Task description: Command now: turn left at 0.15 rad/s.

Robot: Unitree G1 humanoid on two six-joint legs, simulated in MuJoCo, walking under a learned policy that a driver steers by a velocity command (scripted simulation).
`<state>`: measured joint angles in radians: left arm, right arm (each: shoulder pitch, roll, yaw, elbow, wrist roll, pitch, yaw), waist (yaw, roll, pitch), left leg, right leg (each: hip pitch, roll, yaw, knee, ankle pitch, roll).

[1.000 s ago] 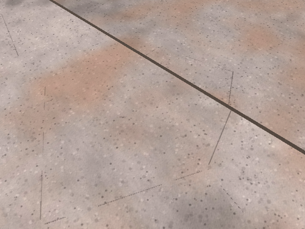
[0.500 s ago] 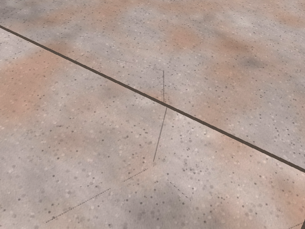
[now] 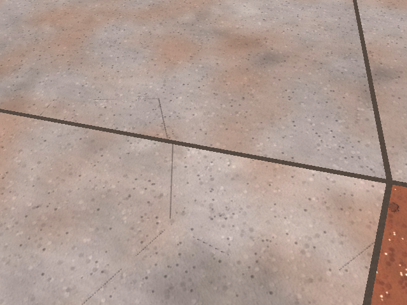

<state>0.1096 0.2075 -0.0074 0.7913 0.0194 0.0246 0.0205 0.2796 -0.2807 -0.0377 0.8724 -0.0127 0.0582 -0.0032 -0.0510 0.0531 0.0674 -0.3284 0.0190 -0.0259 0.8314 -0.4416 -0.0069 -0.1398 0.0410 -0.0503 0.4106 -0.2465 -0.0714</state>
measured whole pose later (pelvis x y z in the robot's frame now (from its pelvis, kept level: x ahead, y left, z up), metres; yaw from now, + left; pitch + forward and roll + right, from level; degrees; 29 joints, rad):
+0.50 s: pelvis -0.04 +0.04 -0.01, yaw +16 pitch -1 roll -1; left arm 0.18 0.30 0.06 0.83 0.02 0.06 0.02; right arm 0.21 -0.27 -0.06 0.78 -0.01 0.04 0.01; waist 0.01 -0.05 0.08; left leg -0.23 -0.05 0.01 0.52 -0.28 0.08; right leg -0.41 -0.02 -0.05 1.01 -0.46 0.01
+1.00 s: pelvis -0.03 +0.03 -0.01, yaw +23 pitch +0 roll +0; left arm 0.22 0.25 0.02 0.85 0.01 0.04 0.02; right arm 0.20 -0.24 -0.01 0.81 -0.02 0.02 -0.03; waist 0.01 0.02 0.03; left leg -0.22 -0.11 -0.10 0.49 -0.26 0.06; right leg -0.21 0.04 0.05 0.47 -0.23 -0.03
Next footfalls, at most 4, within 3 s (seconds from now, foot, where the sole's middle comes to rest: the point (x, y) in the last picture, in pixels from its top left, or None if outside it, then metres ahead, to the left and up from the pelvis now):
0.38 left None -0.02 0.12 -0.78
0.96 right None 0.05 -0.05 -0.78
1.28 left None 0.00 0.15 -0.78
1.72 right None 0.34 -0.01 -0.78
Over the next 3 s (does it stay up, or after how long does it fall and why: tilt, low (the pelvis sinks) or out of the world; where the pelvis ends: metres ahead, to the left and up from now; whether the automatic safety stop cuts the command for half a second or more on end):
stays up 0.89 0.16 0.00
